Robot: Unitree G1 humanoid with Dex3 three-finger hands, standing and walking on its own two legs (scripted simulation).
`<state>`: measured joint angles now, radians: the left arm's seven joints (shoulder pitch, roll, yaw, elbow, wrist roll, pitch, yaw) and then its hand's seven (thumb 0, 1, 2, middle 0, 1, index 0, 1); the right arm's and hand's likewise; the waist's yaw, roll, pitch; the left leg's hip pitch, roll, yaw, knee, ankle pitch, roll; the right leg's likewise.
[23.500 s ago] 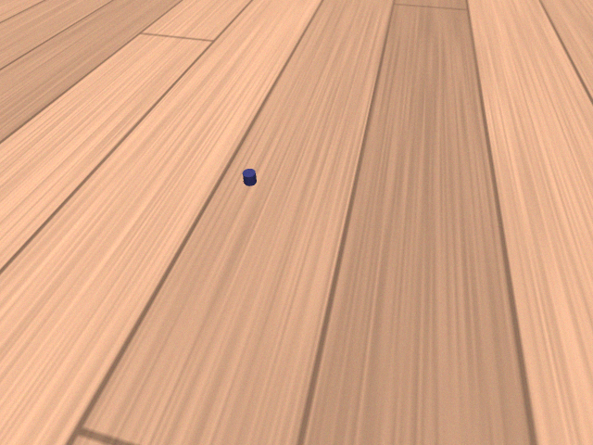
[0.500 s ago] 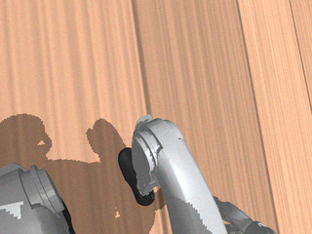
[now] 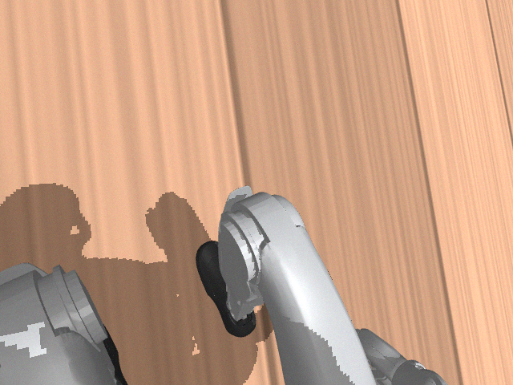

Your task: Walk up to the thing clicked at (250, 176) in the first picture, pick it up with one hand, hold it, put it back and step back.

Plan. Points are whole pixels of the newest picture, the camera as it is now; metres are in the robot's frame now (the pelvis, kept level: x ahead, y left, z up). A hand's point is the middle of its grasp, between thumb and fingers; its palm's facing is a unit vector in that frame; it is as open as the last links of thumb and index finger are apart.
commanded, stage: close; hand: left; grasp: from above
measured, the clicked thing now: out of the picture +0.46 +0.32 -0.28
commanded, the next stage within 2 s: settle in 1.26 s
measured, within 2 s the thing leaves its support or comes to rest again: leaves its support in 1.64 s
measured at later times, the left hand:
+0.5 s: hand out of the picture +0.45 +0.30 -0.26, palm faces -0.44 -0.15 -0.88, open 11.6 cm
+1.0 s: hand out of the picture +0.44 +0.31 -0.26, palm faces -0.45 -0.17 -0.88, open 9.1 cm
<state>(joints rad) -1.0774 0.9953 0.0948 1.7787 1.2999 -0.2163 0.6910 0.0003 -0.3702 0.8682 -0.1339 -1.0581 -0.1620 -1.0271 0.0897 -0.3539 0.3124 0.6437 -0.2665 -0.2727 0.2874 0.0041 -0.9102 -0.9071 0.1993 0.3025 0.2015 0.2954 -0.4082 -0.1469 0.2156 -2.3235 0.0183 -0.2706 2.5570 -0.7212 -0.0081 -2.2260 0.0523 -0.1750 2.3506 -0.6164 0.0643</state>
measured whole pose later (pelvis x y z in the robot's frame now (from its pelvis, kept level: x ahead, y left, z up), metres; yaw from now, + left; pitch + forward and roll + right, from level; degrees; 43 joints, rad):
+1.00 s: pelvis +0.00 +0.00 +0.01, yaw +0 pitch +26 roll -15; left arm -1.08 1.01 0.07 1.76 1.23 -0.20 0.62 0.00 0.18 0.53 -0.54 -0.79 -0.60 -0.74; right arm 0.13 -0.38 0.32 0.66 -0.26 -0.27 0.28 0.00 -0.90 -0.90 0.20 0.30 0.20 0.30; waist -0.41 -0.15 0.22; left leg -2.31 0.01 -0.27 2.54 -0.72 -0.01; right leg -2.21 0.05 -0.18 2.33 -0.62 0.06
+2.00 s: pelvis +0.00 +0.00 +0.02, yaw +3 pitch +31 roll -13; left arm -0.97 0.82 0.06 1.48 1.19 -0.11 0.44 -0.01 0.17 0.48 -0.66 -0.65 -0.86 -0.57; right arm 0.18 -0.35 0.17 0.69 -0.18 -0.19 0.27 0.01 -0.92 -0.91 0.20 0.30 0.20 0.30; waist -0.32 -0.02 0.03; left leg -2.33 0.01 -0.21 2.47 -0.70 -0.01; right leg -2.24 0.02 -0.14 2.31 -0.63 0.04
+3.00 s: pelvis +0.00 +0.00 +0.13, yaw +10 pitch +34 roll -6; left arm -0.67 0.60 -0.05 0.91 1.05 -0.08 0.11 -0.02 0.19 0.47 -0.63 -0.67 -0.83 -0.62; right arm 0.19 -0.29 -0.01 0.65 -0.01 0.04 0.07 0.01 -0.92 -0.91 0.20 0.30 0.20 0.30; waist -0.12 0.05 -0.18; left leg -2.03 0.00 -0.09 2.08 -0.64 0.01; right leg -1.98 -0.02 -0.04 2.01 -0.62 0.04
